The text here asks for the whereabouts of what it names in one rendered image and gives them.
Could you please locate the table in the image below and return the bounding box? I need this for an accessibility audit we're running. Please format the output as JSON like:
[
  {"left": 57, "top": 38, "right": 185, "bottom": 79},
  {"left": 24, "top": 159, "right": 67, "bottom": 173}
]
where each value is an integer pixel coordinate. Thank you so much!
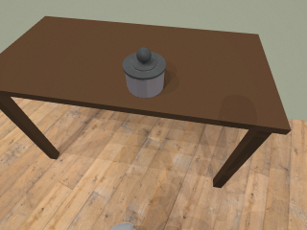
[{"left": 0, "top": 15, "right": 291, "bottom": 188}]

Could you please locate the lid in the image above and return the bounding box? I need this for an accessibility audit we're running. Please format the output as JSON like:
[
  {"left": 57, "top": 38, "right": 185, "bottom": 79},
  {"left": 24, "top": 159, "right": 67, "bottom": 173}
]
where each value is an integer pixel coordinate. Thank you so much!
[{"left": 122, "top": 52, "right": 166, "bottom": 81}]

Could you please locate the knob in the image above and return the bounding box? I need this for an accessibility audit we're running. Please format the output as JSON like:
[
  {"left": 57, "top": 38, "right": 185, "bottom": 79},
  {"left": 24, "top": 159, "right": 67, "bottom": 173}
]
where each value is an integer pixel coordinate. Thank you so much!
[{"left": 136, "top": 47, "right": 152, "bottom": 63}]

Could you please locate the pot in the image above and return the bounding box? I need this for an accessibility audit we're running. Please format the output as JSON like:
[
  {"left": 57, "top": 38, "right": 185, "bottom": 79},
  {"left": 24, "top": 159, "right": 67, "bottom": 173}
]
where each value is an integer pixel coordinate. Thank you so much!
[{"left": 125, "top": 71, "right": 165, "bottom": 99}]

